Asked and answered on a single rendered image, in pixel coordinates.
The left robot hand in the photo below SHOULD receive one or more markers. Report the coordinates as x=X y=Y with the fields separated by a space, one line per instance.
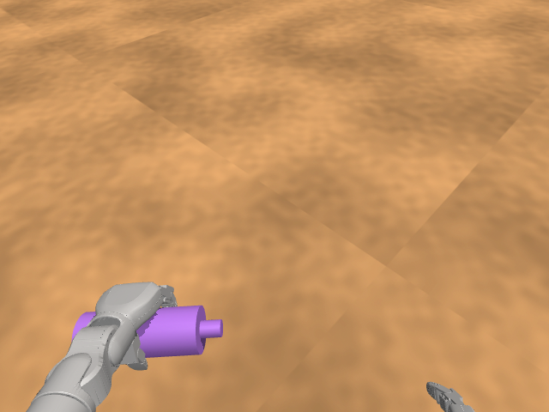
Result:
x=138 y=302

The left robot arm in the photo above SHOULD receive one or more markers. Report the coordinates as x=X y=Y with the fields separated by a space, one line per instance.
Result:
x=81 y=381

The bottle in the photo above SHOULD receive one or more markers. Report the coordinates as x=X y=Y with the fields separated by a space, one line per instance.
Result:
x=171 y=331

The right robot hand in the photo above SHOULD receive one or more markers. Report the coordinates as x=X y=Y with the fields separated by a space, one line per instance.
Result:
x=449 y=399

